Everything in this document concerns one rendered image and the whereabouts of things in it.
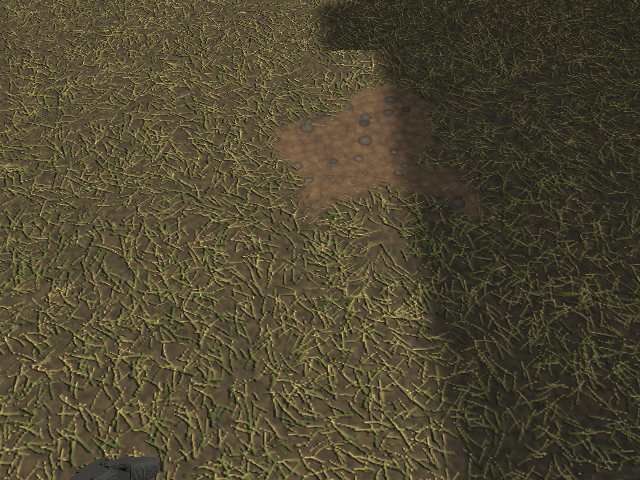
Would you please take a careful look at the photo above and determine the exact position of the left robot hand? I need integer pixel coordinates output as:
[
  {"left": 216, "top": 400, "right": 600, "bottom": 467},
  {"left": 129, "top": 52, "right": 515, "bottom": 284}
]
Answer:
[{"left": 69, "top": 456, "right": 160, "bottom": 480}]

